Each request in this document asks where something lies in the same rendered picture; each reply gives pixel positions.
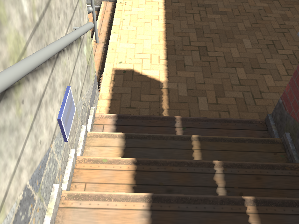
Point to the stairs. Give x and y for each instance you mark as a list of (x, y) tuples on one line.
[(104, 22), (147, 169)]

